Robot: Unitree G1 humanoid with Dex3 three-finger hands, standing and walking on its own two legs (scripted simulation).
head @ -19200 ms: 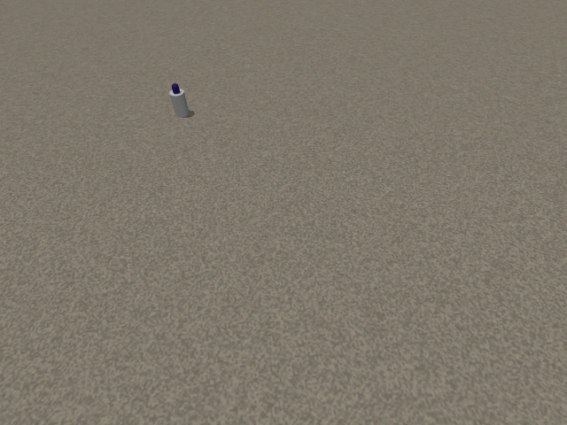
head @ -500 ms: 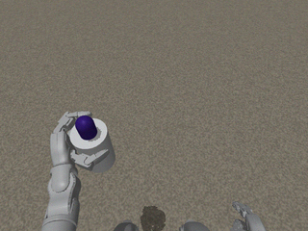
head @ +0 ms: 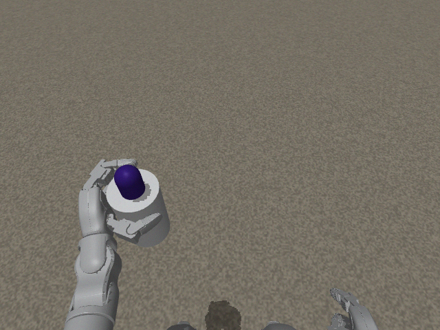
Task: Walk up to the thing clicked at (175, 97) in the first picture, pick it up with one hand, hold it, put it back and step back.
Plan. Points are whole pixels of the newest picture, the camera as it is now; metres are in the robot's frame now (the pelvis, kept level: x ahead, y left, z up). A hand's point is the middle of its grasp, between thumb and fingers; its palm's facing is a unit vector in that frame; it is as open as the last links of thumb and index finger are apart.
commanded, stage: hold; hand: left
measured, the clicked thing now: (139, 203) +0.33 +0.16 +0.04
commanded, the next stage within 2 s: none
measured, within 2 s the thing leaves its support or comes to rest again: neither
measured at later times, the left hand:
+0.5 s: hand (131, 198) +0.33 +0.17 +0.06, palm faces +0.22 -0.98 +0.01, open 11.8 cm
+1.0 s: hand (130, 199) +0.33 +0.17 +0.06, palm faces +0.22 -0.98 +0.01, open 11.8 cm
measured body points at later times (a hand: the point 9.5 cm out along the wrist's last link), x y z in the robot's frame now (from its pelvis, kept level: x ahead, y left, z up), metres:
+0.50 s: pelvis +0.00 +0.00 +0.00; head +0.04 +0.00 +0.45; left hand +0.31 +0.22 +0.06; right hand +0.14 -0.25 -0.11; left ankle +0.02 +0.13 -0.70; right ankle +0.01 -0.13 -0.70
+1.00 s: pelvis +0.00 +0.00 +0.00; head +0.03 +0.00 +0.45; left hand +0.31 +0.22 +0.06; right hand +0.13 -0.24 -0.11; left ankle +0.02 +0.13 -0.70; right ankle +0.01 -0.13 -0.70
